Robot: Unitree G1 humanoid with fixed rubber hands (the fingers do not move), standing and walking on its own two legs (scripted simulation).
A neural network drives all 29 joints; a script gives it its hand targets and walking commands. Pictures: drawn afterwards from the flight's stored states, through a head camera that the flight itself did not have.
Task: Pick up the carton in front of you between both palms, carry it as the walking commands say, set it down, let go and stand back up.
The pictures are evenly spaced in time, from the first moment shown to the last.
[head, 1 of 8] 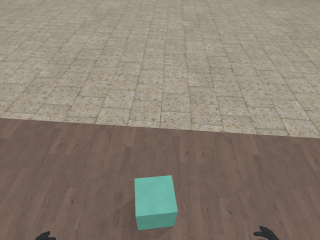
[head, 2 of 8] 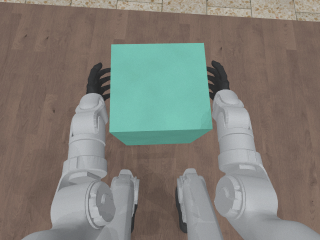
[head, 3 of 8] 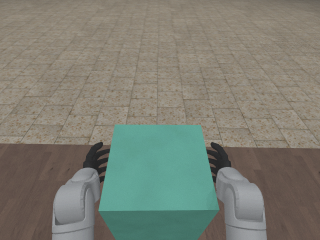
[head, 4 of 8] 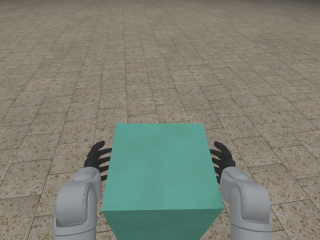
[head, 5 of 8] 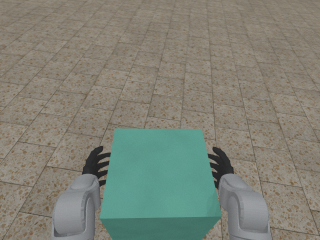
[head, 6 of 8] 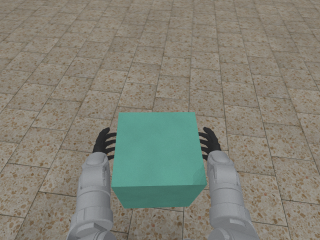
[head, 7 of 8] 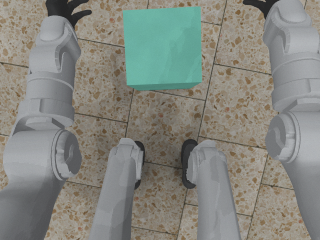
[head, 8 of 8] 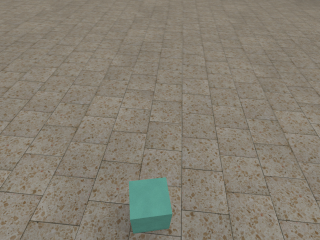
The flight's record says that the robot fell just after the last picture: no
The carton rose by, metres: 0.69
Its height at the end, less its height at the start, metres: -0.08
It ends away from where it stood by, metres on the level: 5.21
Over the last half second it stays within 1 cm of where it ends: yes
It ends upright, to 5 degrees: yes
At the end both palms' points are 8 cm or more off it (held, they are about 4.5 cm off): yes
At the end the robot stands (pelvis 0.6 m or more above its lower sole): yes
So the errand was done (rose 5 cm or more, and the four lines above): yes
